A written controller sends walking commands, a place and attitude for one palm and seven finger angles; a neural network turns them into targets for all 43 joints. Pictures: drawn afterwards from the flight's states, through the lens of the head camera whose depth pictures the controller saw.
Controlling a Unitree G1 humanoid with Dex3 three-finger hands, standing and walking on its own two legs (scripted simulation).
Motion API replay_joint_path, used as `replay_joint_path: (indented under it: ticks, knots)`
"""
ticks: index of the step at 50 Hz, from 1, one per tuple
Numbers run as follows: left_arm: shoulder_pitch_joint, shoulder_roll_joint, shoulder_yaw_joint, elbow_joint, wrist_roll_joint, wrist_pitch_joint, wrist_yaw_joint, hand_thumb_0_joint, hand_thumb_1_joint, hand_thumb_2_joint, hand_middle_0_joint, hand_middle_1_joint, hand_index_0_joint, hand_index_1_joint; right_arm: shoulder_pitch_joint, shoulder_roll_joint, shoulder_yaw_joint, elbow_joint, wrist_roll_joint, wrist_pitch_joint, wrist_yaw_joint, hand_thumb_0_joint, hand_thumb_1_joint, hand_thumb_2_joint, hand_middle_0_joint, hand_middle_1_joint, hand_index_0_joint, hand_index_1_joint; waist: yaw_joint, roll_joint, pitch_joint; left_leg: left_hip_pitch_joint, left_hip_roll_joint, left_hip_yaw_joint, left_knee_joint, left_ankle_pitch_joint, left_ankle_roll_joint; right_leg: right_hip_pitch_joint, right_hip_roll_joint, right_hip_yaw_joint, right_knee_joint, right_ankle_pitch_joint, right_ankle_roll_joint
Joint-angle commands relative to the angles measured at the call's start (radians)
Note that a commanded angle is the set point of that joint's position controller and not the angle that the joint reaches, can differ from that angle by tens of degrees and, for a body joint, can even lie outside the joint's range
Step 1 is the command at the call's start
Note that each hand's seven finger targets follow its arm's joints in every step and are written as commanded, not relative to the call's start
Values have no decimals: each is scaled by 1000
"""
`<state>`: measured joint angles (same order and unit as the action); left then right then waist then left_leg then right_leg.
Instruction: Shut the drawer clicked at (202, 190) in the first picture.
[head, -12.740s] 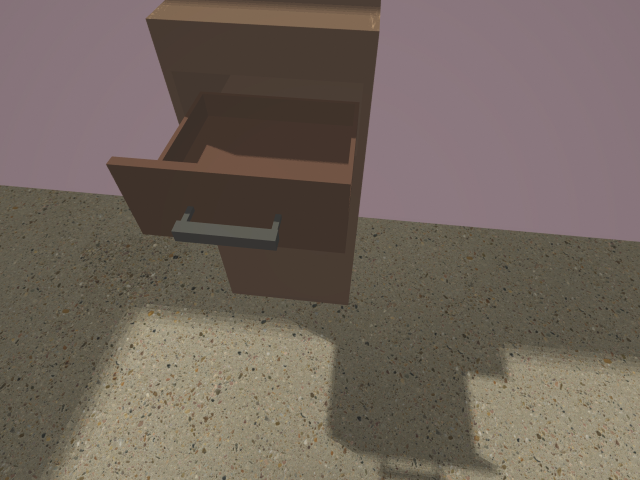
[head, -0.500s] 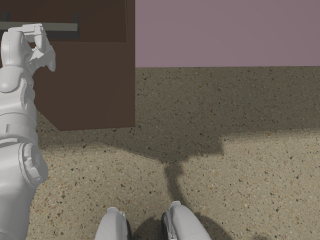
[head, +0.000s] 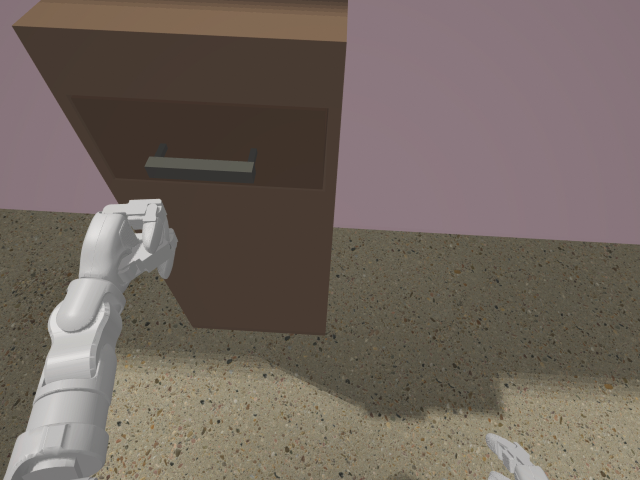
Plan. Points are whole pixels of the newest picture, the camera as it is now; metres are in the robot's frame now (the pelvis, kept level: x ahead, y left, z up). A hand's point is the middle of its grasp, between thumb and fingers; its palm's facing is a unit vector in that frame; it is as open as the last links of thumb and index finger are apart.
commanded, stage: draw the hand back to the body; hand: left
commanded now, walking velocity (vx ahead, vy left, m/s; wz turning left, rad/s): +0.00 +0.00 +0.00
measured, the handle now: (204, 160) +0.59 +0.20 +0.03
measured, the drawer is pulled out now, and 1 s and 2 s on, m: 0.00 0.00 0.00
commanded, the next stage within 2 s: step back with the hand held close in 0.92 s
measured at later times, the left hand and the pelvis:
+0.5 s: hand (78, 341) +0.23 +0.21 +0.16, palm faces +0.32 -0.89 -0.32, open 3.3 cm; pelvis -0.02 -0.02 +0.03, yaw +1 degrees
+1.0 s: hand out of the picture +0.15 +0.22 +0.19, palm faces +0.41 -0.82 -0.40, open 3.2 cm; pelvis -0.02 -0.02 +0.04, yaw +1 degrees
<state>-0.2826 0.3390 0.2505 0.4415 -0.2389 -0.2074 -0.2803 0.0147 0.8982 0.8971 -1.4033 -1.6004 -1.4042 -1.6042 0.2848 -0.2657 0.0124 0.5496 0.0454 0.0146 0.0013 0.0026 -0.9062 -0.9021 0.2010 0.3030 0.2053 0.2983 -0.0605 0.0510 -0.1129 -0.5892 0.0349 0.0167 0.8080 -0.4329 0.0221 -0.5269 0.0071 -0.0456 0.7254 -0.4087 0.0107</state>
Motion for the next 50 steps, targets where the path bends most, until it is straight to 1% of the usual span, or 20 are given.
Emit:
replay_joint_path:
  ticks: [1, 2, 3, 4, 5, 8, 12, 13, 14, 16, 23, 24, 27, 28, 29, 37, 40, 44, 47, 50]
  knots:
    - [-206, 163, 46, -306, -40, -16, -7, 0, 900, 900, -1400, -1600, -1400, -1600, -2, -131, -37, -129, 13, -56, -17, 0, -900, -900, 200, 300, 200, 300, -2, 18, -275, 315, -9, -45, -109, 595, 0, 138, 33, -23, -53, 507, -24]
    - [-186, 162, 48, -330, -43, -5, -7, 0, 900, 900, -1400, -1600, -1400, -1600, -19, -129, -35, -135, 14, -61, -20, 0, -900, -900, 200, 300, 200, 300, 5, 24, -268, 317, -12, -42, -118, 569, 0, 148, 31, -22, -60, 494, -25]
    - [-174, 215, 14, -433, 83, 8, 120, 0, 900, 900, -1400, -1600, -1400, -1600, -93, -112, -34, -146, 7, -47, -36, 0, -900, -900, 200, 300, 200, 300, 58, 24, -267, 372, -29, -26, -153, 563, 6, 167, 9, 18, -120, 450, -39]
    - [-123, 167, -5, -464, 99, 30, 191, 0, 900, 900, -1400, -1600, -1400, -1600, -109, -101, -30, -151, 0, -46, -46, 0, -900, -900, 200, 300, 200, 300, 43, 20, -210, 375, -23, -27, -188, 503, 0, 169, 7, 14, -146, 415, -37]
    - [-57, 127, -38, -459, 116, 54, 236, 0, 900, 900, -1400, -1600, -1400, -1600, -122, -98, -26, -145, 2, -42, -53, 0, -900, -900, 200, 300, 200, 300, 50, 9, -179, 372, -19, -24, -215, 454, -1, 197, 4, 12, -163, 388, -36]
    - [-13, 175, 0, -542, 143, 86, 320, 0, 900, 900, -1400, -1600, -1400, -1600, -159, -98, -17, -134, -3, -36, -73, 0, -900, -900, 200, 300, 200, 300, 60, -52, -156, 391, -21, -18, -273, 412, 7, 289, 2, 18, -213, 401, -37]
    - [21, 144, -21, -639, 164, 105, 365, 0, 900, 900, -1400, -1600, -1400, -1600, -202, -81, -2, -121, -11, -46, -84, 0, -900, -900, 200, 300, 200, 300, 65, 13, -101, 462, -25, -9, -346, 384, 5, 337, -5, 20, -277, 375, -36]
    - [47, 148, -20, -642, 163, 110, 369, 0, 900, 900, -1400, -1600, -1400, -1600, -211, -84, 1, -114, -15, -49, -87, 0, -900, -900, 200, 300, 200, 300, 67, -28, -67, 462, -25, -7, -358, 371, 10, 339, 0, 20, -300, 366, -33]
    - [73, 139, -20, -654, 163, 113, 372, 0, 900, 900, -1400, -1600, -1400, -1600, -218, -79, 3, -112, -16, -52, -88, 0, -900, -900, 200, 300, 200, 300, 70, -30, -57, 470, -27, -5, -371, 369, 12, 356, -2, 21, -311, 369, -32]
    - [119, 123, -26, -700, 168, 111, 378, 0, 900, 900, -1400, -1600, -1400, -1600, -227, -74, 7, -108, -20, -62, -87, 0, -900, -900, 200, 300, 200, 300, 78, 26, -51, 505, -28, -6, -397, 378, 6, 381, -3, 19, -330, 363, -35]
    - [372, 155, 48, -840, 167, 95, 383, 0, 900, 900, -1400, -1600, -1400, -1600, -252, -71, 0, -97, -38, -89, -78, 0, -900, -900, 200, 300, 200, 300, 107, -28, -5, 538, -30, 1, -437, 405, 10, 438, -2, 21, -391, 381, -31]
    - [402, 150, 54, -876, 166, 91, 382, 0, 900, 900, -1400, -1600, -1400, -1600, -253, -66, 0, -102, -38, -92, -76, 0, -900, -900, 200, 300, 200, 300, 108, -2, -4, 538, -30, 4, -438, 411, 10, 448, -8, 25, -390, 389, -30]
    - [482, 154, 79, -942, 164, 79, 382, 0, 900, 900, -1400, -1600, -1400, -1600, -256, -62, -6, -100, -42, -103, -73, 0, -900, -900, 200, 300, 200, 300, 111, -24, 21, 540, -30, 7, -440, 402, 11, 443, -9, 26, -406, 376, -26]
    - [517, 168, 95, -951, 166, 77, 381, 0, 900, 900, -1400, -1600, -1400, -1600, -263, -65, -10, -96, -43, -108, -74, 0, -900, -900, 200, 300, 200, 300, 114, -27, 54, 538, -31, 9, -439, 389, 11, 420, -3, 29, -432, 351, -25]
    - [541, 151, 88, -973, 164, 71, 381, 0, 900, 900, -1400, -1600, -1400, -1600, -258, -59, -9, -97, -43, -113, -73, 0, -900, -900, 200, 300, 200, 300, 110, -6, 62, 539, -30, 8, -443, 383, 10, 424, -8, 28, -428, 343, -25]
    - [772, 171, 158, -1135, 168, 34, 394, 0, 900, 900, -1400, -1600, -1400, -1600, -243, -56, -24, -102, -43, -164, -79, 0, -900, -900, 200, 300, 200, 300, 128, -12, 57, 546, -26, 12, -424, 400, 11, 420, -8, 31, -427, 360, -21]
    - [731, 136, 124, -1066, 173, 36, 392, 0, 900, 900, -1400, -1600, -1400, -1600, -233, -61, -26, -83, -43, -169, -84, 0, -900, -900, 200, 300, 200, 300, 110, -46, 158, 525, -25, 6, -440, 319, 12, 357, -6, 30, -457, 251, -18]
    - [696, 143, 129, -1053, 177, 25, 399, 0, 900, 900, -1400, -1600, -1400, -1600, -228, -62, -29, -75, -45, -180, -96, 0, -900, -900, 200, 300, 200, 300, 113, -42, 136, 546, -27, 6, -441, 282, 18, 352, -13, 38, -468, 190, -19]
    - [691, 148, 131, -1092, 181, 20, 402, 0, 900, 900, -1400, -1600, -1400, -1600, -231, -60, -27, -76, -49, -190, -96, 0, -900, -900, 200, 300, 200, 300, 121, -8, 90, 556, -28, 5, -438, 318, 16, 388, -15, 39, -448, 240, -22]
    - [704, 156, 141, -1098, 182, 21, 404, 0, 900, 900, -1400, -1600, -1400, -1600, -234, -57, -22, -75, -52, -201, -96, 0, -900, -900, 200, 300, 200, 300, 128, -5, 96, 547, -30, -2, -445, 343, 12, 407, -9, 31, -442, 276, -26]
